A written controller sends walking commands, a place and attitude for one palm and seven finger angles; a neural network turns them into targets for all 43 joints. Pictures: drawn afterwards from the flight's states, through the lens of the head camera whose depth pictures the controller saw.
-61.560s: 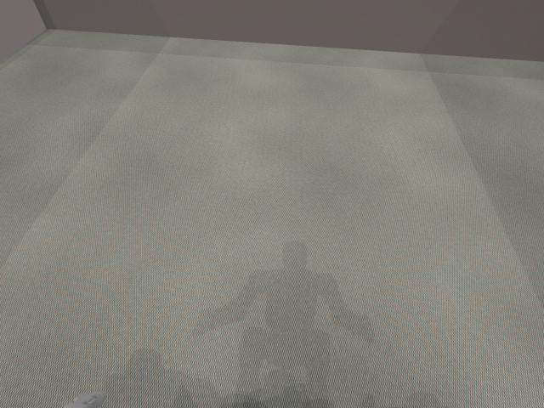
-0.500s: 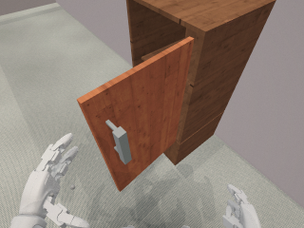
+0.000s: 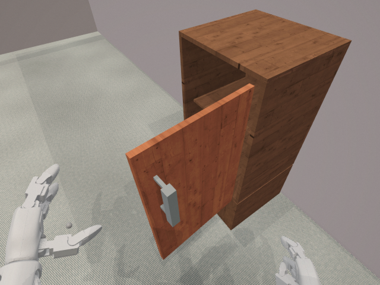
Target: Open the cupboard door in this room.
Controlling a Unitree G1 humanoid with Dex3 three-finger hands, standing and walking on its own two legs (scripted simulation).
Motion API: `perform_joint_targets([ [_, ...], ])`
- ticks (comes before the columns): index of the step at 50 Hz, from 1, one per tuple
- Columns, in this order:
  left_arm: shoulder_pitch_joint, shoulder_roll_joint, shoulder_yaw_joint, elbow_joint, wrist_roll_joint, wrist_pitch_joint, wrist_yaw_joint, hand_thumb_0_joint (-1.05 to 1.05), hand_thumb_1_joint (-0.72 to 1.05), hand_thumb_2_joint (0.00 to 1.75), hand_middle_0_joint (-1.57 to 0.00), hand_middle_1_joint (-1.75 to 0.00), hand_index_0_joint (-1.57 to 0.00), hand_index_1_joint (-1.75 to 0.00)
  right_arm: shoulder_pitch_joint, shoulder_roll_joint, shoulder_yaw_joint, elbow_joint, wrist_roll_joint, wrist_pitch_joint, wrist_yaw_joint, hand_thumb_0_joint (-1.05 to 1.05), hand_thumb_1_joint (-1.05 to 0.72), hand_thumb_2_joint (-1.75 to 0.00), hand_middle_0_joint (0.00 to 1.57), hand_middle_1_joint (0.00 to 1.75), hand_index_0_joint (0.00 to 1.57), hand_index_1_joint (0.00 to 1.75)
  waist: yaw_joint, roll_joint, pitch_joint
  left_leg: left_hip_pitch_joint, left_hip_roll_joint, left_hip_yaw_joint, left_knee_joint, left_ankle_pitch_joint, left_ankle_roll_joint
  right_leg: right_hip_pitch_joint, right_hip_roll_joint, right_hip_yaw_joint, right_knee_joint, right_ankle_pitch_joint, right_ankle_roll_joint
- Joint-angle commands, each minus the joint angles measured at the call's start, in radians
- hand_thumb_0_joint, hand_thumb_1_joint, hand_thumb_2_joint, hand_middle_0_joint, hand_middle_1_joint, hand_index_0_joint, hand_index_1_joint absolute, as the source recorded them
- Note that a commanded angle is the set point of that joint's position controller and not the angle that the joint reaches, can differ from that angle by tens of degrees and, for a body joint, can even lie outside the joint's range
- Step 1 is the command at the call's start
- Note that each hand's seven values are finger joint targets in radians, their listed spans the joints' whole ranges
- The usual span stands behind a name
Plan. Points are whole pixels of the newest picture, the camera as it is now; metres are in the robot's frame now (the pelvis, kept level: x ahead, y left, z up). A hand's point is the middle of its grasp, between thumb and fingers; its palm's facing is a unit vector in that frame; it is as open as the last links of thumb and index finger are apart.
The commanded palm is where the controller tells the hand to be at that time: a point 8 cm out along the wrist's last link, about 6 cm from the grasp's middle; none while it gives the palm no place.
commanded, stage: draw the hand back to the body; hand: left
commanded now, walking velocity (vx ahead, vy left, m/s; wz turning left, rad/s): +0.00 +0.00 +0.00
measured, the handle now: (165, 200) +0.32 +0.10 -0.03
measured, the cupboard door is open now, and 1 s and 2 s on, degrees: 96 96 96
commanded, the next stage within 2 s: step back with the hand held close in 0.70 s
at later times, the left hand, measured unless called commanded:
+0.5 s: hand (38, 202) +0.19 +0.26 +0.16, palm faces +0.46 -0.79 -0.40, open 7.7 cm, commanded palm +0.14 +0.30 +0.18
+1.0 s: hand (43, 206) +0.18 +0.24 +0.17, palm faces +0.42 -0.79 -0.46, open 7.4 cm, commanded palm +0.12 +0.28 +0.18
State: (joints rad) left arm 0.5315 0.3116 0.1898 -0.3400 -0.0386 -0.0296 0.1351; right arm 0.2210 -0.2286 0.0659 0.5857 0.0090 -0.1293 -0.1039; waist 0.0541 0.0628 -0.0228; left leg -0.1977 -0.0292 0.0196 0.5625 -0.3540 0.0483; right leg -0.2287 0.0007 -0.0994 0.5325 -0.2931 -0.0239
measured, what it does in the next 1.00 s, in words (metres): stands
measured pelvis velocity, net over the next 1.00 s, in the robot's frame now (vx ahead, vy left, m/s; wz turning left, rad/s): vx -0.02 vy -0.01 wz -0.02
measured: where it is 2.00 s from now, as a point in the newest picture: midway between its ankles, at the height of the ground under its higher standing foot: outside the picture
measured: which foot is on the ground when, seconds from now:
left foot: down 0.00-1.00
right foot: down 0.00-1.00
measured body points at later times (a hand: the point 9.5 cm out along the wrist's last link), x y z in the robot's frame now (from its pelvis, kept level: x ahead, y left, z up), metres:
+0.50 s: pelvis +0.00 +0.00 +0.01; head -0.02 -0.02 +0.46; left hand +0.16 +0.30 +0.19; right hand +0.19 -0.23 -0.07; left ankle -0.03 +0.08 -0.73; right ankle +0.00 -0.10 -0.73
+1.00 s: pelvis -0.02 -0.01 +0.01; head -0.02 -0.03 +0.46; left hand +0.15 +0.28 +0.19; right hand +0.16 -0.25 -0.07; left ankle -0.03 +0.08 -0.73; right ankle +0.00 -0.10 -0.73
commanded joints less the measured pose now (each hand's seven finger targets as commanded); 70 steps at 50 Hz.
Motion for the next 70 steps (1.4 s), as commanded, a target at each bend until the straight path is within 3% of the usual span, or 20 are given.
perform_joint_targets([
  [1, -0.072, 0.163, 0.135, -0.226, 0.002, -0.075, 0.007, 0.0, 0.37, 0.68, -0.18, -0.3, -0.18, -0.3, -0.123, -0.105, -0.049, -0.14, -0.006, -0.057, 0.001, 0.0, -0.9, -0.9, 0.2, 0.3, 0.2, 0.3, 0.004, 0.007, -0.057, 0.032, 0.056, -0.06, -0.161, 0.388, -0.041, 0.131, -0.018, 0.048, -0.115, 0.23, -0.004],
  [8, -0.095, 0.193, 0.202, -0.244, -0.007, -0.083, 0.0, 0.0, 0.62, 0.78, -0.19, -0.3, -0.19, -0.3, -0.137, -0.107, -0.058, -0.125, -0.011, -0.042, 0.019, 0.0, -0.9, -0.9, 0.2, 0.3, 0.2, 0.3, 0.012, 0.008, -0.04, 0.077, 0.06, -0.054, -0.199, 0.474, -0.049, 0.194, -0.014, 0.056, -0.158, 0.301, -0.006],
  [10, -0.11, 0.214, 0.23, -0.274, -0.006, -0.091, 0.001, 0.0, 0.69, 0.81, -0.19, -0.3, -0.19, -0.3, -0.136, -0.107, -0.062, -0.121, -0.013, -0.042, 0.023, 0.0, -0.9, -0.9, 0.2, 0.3, 0.2, 0.3, 0.015, 0.033, -0.067, 0.101, 0.06, -0.052, -0.2, 0.505, -0.051, 0.209, -0.013, 0.06, -0.162, 0.32, -0.006],
  [16, -0.144, 0.236, 0.281, -0.271, -0.017, -0.099, 0.0, 0.0, 0.9, 0.9, -0.2, -0.3, -0.2, -0.3, -0.148, -0.108, -0.069, -0.109, -0.011, -0.029, 0.028, 0.0, -0.9, -0.9, 0.2, 0.3, 0.2, 0.3, 0.017, 0.014, -0.05, 0.115, 0.061, -0.045, -0.211, 0.484, -0.046, 0.21, -0.011, 0.064, -0.183, 0.323, -0.005],
  [19, -0.119, 0.183, 0.236, -0.213, -0.019, -0.094, -0.011, 0.0, 0.9, 0.9, -0.2, -0.3, -0.2, -0.3, -0.151, -0.112, -0.072, -0.106, -0.008, -0.019, 0.032, 0.0, -0.9, -0.9, 0.2, 0.3, 0.2, 0.3, 0.012, -0.004, 0.004, 0.096, 0.065, -0.046, -0.226, 0.456, -0.044, 0.192, -0.011, 0.062, -0.193, 0.295, -0.003],
  [24, -0.139, 0.214, 0.255, -0.225, -0.018, -0.101, -0.009, 0.0, 0.9, 0.9, -0.2, -0.3, -0.2, -0.3, -0.161, -0.112, -0.077, -0.11, -0.01, -0.013, 0.031, 0.0, -0.9, -0.9, 0.2, 0.3, 0.2, 0.3, 0.016, -0.021, -0.019, 0.097, 0.058, -0.041, -0.233, 0.382, -0.034, 0.205, -0.011, 0.07, -0.202, 0.268, -0.004],
  [28, -0.162, 0.232, 0.265, -0.273, -0.015, -0.114, -0.003, 0.0, 0.9, 0.9, -0.2, -0.3, -0.2, -0.3, -0.167, -0.107, -0.074, -0.107, -0.008, -0.024, 0.026, 0.0, -0.9, -0.9, 0.2, 0.3, 0.2, 0.3, 0.017, 0.047, -0.034, 0.098, 0.051, -0.043, -0.234, 0.36, -0.035, 0.212, -0.013, 0.077, -0.205, 0.254, -0.007],
  [31, -0.155, 0.228, 0.264, -0.269, -0.014, -0.118, 0.0, 0.0, 0.9, 0.9, -0.2, -0.3, -0.2, -0.3, -0.167, -0.104, -0.074, -0.101, -0.008, -0.036, 0.025, 0.0, -0.9, -0.9, 0.2, 0.3, 0.2, 0.3, 0.017, 0.045, -0.018, 0.097, 0.05, -0.042, -0.238, 0.34, -0.035, 0.201, -0.011, 0.077, -0.214, 0.236, -0.007],
  [34, -0.146, 0.219, 0.259, -0.238, -0.018, -0.118, -0.003, 0.0, 0.9, 0.9, -0.2, -0.3, -0.2, -0.3, -0.17, -0.103, -0.074, -0.096, -0.008, -0.038, 0.023, 0.0, -0.9, -0.9, 0.2, 0.3, 0.2, 0.3, 0.016, -0.012, 0.015, 0.088, 0.051, -0.042, -0.242, 0.314, -0.03, 0.187, -0.008, 0.078, -0.226, 0.218, -0.005],
  [40, -0.153, 0.216, 0.255, -0.228, -0.018, -0.129, -0.004, 0.0, 0.9, 0.9, -0.2, -0.3, -0.2, -0.3, -0.171, -0.102, -0.079, -0.087, -0.008, -0.047, 0.022, 0.0, -0.9, -0.9, 0.2, 0.3, 0.2, 0.3, 0.015, 0.002, 0.008, 0.098, 0.048, -0.034, -0.243, 0.266, -0.025, 0.179, -0.012, 0.088, -0.242, 0.178, -0.003],
  [41, -0.257, 0.233, 0.248, -0.299, -0.014, -0.139, -0.002, 0.0, 0.9, 0.9, -0.2, -0.3, -0.2, -0.3, -0.181, -0.105, -0.077, -0.088, -0.007, -0.053, 0.022, 0.0, -0.9, -0.9, 0.2, 0.3, 0.2, 0.3, 0.008, 0.016, -0.018, 0.112, 0.044, -0.034, -0.238, 0.268, -0.022, 0.183, -0.013, 0.093, -0.244, 0.184, -0.001],
  [42, -0.414, 0.395, 0.41, -0.324, -0.002, -0.187, 0.015, 0.0, 0.9, 0.9, -0.2, -0.3, -0.2, -0.3, -0.163, -0.1, -0.057, -0.134, 0.012, -0.036, 0.02, 0.0, -0.9, -0.9, 0.2, 0.3, 0.2, 0.3, -0.032, 0.048, 0.109, 0.008, 0.058, -0.06, -0.228, 0.145, -0.01, 0.074, -0.058, 0.174, -0.292, 0.152, -0.004],
  [43, -0.226, 0.279, 0.337, -0.203, -0.008, -0.184, 0.002, 0.0, 0.9, 0.9, -0.2, -0.3, -0.2, -0.3, -0.149, -0.1, -0.077, -0.105, -0.001, -0.022, 0.015, 0.0, -0.9, -0.9, 0.2, 0.3, 0.2, 0.3, -0.035, -0.066, 0.08, 0.008, 0.061, -0.076, -0.186, 0.151, -0.005, 0.045, -0.083, 0.184, -0.305, 0.139, -0.004],
  [44, -0.119, 0.233, 0.302, -0.164, -0.008, -0.177, -0.008, 0.0, 0.9, 0.9, -0.2, -0.3, -0.2, -0.3, -0.141, -0.113, -0.086, -0.111, -0.004, -0.008, 0.022, 0.0, -0.9, -0.9, 0.2, 0.3, 0.2, 0.3, -0.036, -0.096, 0.046, 0.041, 0.058, -0.061, -0.158, 0.172, -0.003, 0.024, -0.094, 0.19, -0.315, 0.132, -0.005],
  [45, -0.091, 0.219, 0.281, -0.196, -0.009, -0.181, -0.012, 0.0, 0.9, 0.9, -0.2, -0.3, -0.2, -0.3, -0.15, -0.117, -0.089, -0.118, -0.008, 0.003, 0.026, 0.0, -0.9, -0.9, 0.2, 0.3, 0.2, 0.3, -0.039, -0.075, 0.02, 0.043, 0.058, -0.052, -0.144, 0.183, -0.004, 0.017, -0.105, 0.187, -0.311, 0.143, -0.006],
  [48, -0.03, 0.23, 0.292, -0.242, -0.011, -0.191, -0.005, 0.0, 0.9, 0.9, -0.2, -0.3, -0.2, -0.3, -0.144, -0.125, -0.095, -0.127, -0.009, 0.018, 0.021, 0.0, -0.9, -0.9, 0.2, 0.3, 0.2, 0.3, -0.042, -0.006, -0.065, 0.015, 0.072, -0.058, -0.156, 0.261, -0.015, 0.074, -0.11, 0.162, -0.238, 0.256, -0.012],
  [57, 0.011, 0.302, 0.361, -0.337, -0.018, -0.191, 0.024, 0.0, 0.9, 0.9, -0.2, -0.3, -0.2, -0.3, -0.15, -0.13, -0.117, -0.166, 0.005, 0.056, 0.0, 0.0, -0.9, -0.9, 0.2, 0.3, 0.2, 0.3, -0.04, -0.024, -0.159, -0.049, 0.095, -0.081, -0.135, 0.413, -0.025, 0.126, -0.1, 0.143, -0.102, 0.447, -0.009],
  [61, 0.028, 0.283, 0.343, -0.333, -0.015, -0.188, 0.031, 0.0, 0.9, 0.9, -0.2, -0.3, -0.2, -0.3, -0.142, -0.131, -0.12, -0.172, 0.008, 0.059, -0.001, 0.0, -0.9, -0.9, 0.2, 0.3, 0.2, 0.3, -0.046, -0.04, -0.114, -0.099, 0.104, -0.094, -0.14, 0.298, -0.014, 0.071, -0.1, 0.164, -0.109, 0.328, -0.008],
  [66, 0.017, 0.284, 0.344, -0.345, -0.001, -0.201, 0.046, 0.0, 0.9, 0.9, -0.2, -0.3, -0.2, -0.3, -0.13, -0.136, -0.118, -0.17, 0.008, 0.048, -0.003, 0.0, -0.9, -0.9, 0.2, 0.3, 0.2, 0.3, -0.052, -0.044, -0.06, -0.196, 0.105, -0.116, -0.161, 0.009, 0.006, 0.011, -0.105, 0.189, -0.148, 0.074, -0.008],
  [70, 0.0, 0.283, 0.35, -0.368, 0.015, -0.218, 0.055, 0.0, 0.9, 0.9, -0.2, -0.3, -0.2, -0.3, -0.129, -0.146, -0.113, -0.179, 0.003, 0.033, -0.006, 0.0, -0.9, -0.9, 0.2, 0.3, 0.2, 0.3, -0.051, 0.03, -0.029, -0.334, 0.157, -0.19, -0.26, -0.169, 0.034, 0.068, -0.056, 0.16, -0.07, -0.008, 0.012],
])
